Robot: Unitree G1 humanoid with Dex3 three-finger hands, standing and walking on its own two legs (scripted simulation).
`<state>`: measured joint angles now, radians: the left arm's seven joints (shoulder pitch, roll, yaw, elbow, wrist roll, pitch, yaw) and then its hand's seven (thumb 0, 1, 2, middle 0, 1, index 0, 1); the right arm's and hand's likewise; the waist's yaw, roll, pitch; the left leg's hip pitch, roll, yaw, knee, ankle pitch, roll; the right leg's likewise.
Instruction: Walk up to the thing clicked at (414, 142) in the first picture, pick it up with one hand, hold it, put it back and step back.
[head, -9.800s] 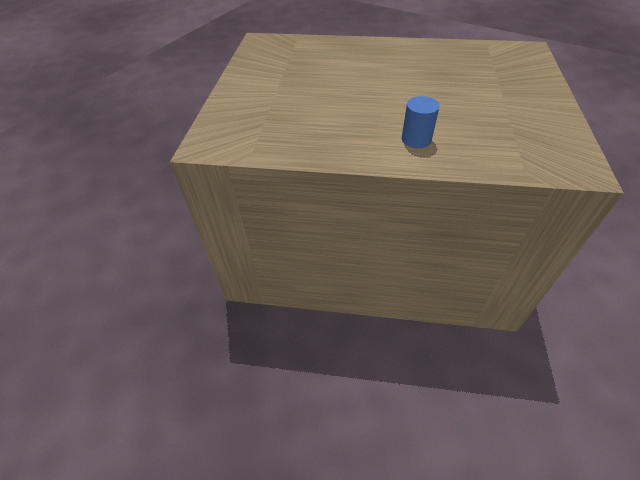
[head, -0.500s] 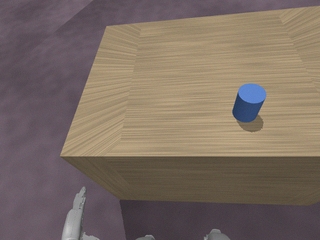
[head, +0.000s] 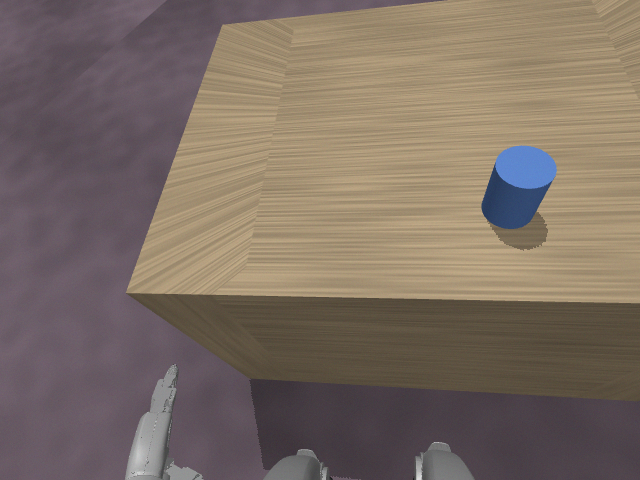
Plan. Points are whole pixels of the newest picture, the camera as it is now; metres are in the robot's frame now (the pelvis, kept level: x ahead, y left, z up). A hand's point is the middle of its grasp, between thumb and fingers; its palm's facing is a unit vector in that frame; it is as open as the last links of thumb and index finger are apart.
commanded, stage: go down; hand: right
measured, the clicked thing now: (515, 189) +0.51 -0.21 -0.03
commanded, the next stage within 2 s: approach in 0.90 s
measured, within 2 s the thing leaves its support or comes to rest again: neither
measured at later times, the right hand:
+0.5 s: hand out of the picture +0.42 -0.40 +0.11, palm faces +0.28 +0.96 +0.02, open 17.6 cm
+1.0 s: hand out of the picture +0.41 -0.40 +0.11, palm faces +0.29 +0.96 +0.00, open 17.7 cm
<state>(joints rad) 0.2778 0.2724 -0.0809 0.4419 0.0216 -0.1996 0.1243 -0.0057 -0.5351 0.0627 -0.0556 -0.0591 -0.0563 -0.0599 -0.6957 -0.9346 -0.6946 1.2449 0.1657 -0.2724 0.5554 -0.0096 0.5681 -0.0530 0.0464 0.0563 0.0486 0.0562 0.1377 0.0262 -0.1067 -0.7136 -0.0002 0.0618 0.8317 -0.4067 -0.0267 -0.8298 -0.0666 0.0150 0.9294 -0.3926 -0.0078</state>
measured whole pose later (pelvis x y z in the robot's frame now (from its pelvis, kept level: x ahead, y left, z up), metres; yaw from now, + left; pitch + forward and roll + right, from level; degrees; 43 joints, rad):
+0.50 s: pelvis +0.01 +0.00 +0.00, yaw +0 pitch +17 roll +4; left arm 0.30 0.27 -0.07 0.38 0.02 -0.18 0.12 -0.01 -0.54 0.07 -0.06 -0.06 -0.05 -0.06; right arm -0.70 -0.93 -0.70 1.22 0.16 -0.25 0.53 -0.01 0.57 -0.06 0.05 0.06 0.05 0.06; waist 0.14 0.02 -0.12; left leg -0.71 0.00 0.06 0.81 -0.41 -0.03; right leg -0.83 -0.07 0.02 0.93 -0.40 -0.01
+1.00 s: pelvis +0.01 +0.00 +0.00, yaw +0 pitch +17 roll +4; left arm 0.31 0.27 -0.06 0.38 0.01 -0.17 0.12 -0.01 -0.53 0.06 -0.05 -0.06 -0.05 -0.06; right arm -0.67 -0.92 -0.71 1.20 0.16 -0.24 0.54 -0.01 0.60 -0.06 0.04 0.06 0.05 0.06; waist 0.14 0.02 -0.11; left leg -0.71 0.00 0.06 0.83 -0.42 -0.02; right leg -0.83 -0.07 0.02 0.93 -0.40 0.00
